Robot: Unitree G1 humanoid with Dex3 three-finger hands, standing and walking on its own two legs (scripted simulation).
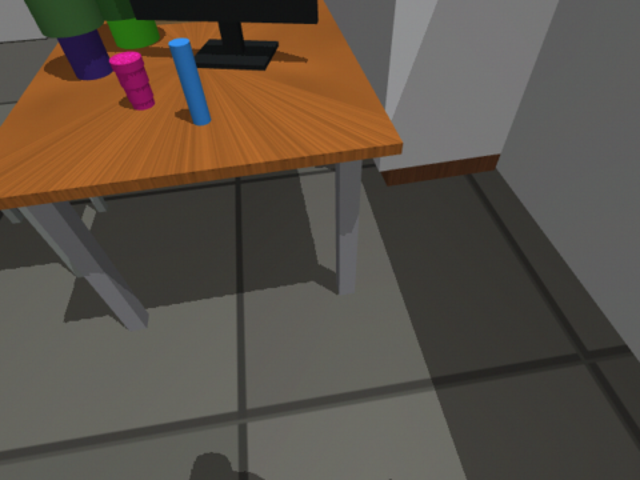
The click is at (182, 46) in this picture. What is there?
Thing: slim round
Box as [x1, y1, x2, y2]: [168, 38, 210, 125]
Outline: 177,38 171,40 168,43 193,122 195,124 202,125 209,122 210,117 188,39 186,38
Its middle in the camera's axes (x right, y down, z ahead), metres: -0.31 -0.37 +0.91
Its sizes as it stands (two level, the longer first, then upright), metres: 0.046 0.046 0.193
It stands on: a support 0.73 m high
